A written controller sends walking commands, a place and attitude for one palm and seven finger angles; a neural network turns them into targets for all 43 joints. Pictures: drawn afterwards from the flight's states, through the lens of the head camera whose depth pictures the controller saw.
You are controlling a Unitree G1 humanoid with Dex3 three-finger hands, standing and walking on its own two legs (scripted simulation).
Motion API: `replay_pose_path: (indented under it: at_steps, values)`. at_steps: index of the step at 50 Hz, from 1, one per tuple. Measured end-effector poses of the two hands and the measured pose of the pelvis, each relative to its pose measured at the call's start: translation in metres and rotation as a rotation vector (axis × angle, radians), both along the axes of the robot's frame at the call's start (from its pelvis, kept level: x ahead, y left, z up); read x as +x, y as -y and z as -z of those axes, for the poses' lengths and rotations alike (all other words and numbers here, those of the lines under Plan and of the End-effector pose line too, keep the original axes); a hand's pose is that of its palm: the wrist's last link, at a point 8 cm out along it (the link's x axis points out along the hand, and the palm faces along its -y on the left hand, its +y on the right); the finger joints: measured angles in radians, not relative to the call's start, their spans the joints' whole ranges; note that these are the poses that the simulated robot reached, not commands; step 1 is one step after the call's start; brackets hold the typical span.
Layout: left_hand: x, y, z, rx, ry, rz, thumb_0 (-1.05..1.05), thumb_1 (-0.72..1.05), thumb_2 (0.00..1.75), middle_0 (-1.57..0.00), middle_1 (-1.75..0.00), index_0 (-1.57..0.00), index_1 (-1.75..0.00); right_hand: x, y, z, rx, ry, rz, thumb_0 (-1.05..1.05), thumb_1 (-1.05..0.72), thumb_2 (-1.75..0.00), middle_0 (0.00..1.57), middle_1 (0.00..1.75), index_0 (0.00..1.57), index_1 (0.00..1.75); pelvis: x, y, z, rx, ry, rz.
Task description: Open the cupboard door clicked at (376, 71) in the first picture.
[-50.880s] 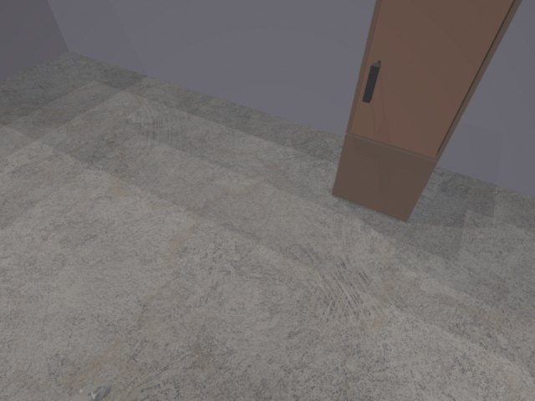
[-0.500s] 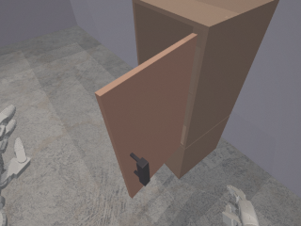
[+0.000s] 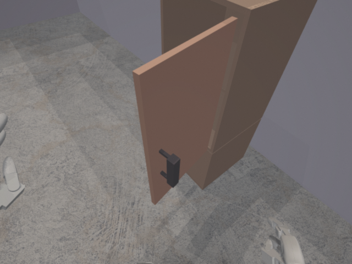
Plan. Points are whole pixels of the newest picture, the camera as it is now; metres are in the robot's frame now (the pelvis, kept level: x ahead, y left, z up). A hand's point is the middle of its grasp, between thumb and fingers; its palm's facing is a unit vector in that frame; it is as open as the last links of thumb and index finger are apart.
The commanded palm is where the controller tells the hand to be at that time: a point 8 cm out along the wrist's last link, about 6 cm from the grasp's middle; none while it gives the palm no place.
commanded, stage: step back with the hand held close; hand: left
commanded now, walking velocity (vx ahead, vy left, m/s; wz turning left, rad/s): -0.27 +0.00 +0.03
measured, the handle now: (167, 167) +0.40 +0.05 -0.09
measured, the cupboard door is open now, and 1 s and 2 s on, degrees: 100 100 100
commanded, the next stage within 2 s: stop stepping back and stand still in 0.50 s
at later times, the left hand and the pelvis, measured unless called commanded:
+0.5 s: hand out of the picture +0.09 +0.28 +0.18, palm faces +0.48 -0.77 -0.42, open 7.4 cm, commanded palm +0.01 +0.30 +0.18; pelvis -0.12 +0.00 +0.00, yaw +1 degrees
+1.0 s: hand out of the picture +0.01 +0.21 +0.18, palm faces +0.44 -0.80 -0.41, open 7.4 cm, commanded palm -0.05 +0.24 +0.18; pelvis -0.22 -0.05 -0.01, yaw -5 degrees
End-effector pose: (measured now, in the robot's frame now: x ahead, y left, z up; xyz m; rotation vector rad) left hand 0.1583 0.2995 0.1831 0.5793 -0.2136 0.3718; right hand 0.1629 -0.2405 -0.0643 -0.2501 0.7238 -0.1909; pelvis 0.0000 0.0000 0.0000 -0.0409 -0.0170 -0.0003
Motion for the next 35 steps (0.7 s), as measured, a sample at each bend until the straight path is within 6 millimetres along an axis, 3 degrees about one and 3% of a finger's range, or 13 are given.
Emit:
replay_pose_path:
  at_steps: [7,12,16,23,30,35]
  values:
    - [-0.050,-0.003,-0.004,0.035,0.066,-0.082,0.01,0.89,0.90,-0.21,-0.30,-0.22,-0.31,-0.020,-0.010,0.017,0.012,-0.019,-0.102,0.02,-0.91,-0.90,0.20,0.30,0.20,0.30,-0.031,0.009,0.009,0.000,-0.005,-0.102]
    - [-0.089,0.001,-0.007,0.016,0.064,-0.096,0.01,0.89,0.90,-0.21,-0.30,-0.21,-0.31,-0.034,-0.015,0.019,0.025,-0.039,-0.130,0.02,-0.91,-0.90,0.20,0.30,0.21,0.30,-0.052,0.008,0.006,0.012,-0.005,-0.081]
    - [-0.100,-0.007,-0.005,-0.015,0.095,-0.082,0.01,0.88,0.90,-0.21,-0.30,-0.22,-0.31,-0.048,-0.020,0.012,-0.003,-0.028,-0.116,0.02,-0.91,-0.90,0.20,0.30,0.21,0.30,-0.065,-0.001,0.005,0.011,-0.025,-0.073]
    - [-0.110,-0.020,-0.007,-0.015,0.109,-0.056,0.01,0.89,0.90,-0.21,-0.30,-0.21,-0.31,-0.084,-0.030,-0.002,0.009,0.031,-0.108,0.02,-0.91,-0.90,0.20,0.30,0.21,0.30,-0.111,-0.003,0.000,-0.012,-0.030,-0.044]
    - [-0.133,0.015,-0.014,-0.056,0.121,0.064,0.01,0.89,0.90,-0.21,-0.30,-0.21,-0.30,-0.138,-0.018,-0.006,0.024,0.017,-0.081,0.01,-0.90,-0.90,0.20,0.30,0.21,0.30,-0.150,0.009,-0.005,-0.025,-0.108,0.021]
    - [-0.156,0.044,-0.012,0.033,0.086,0.144,0.01,0.89,0.90,-0.21,-0.30,-0.21,-0.30,-0.182,0.007,0.012,0.042,0.007,-0.049,0.01,-0.90,-0.90,0.20,0.30,0.21,0.30,-0.190,0.028,0.008,0.030,-0.142,0.047]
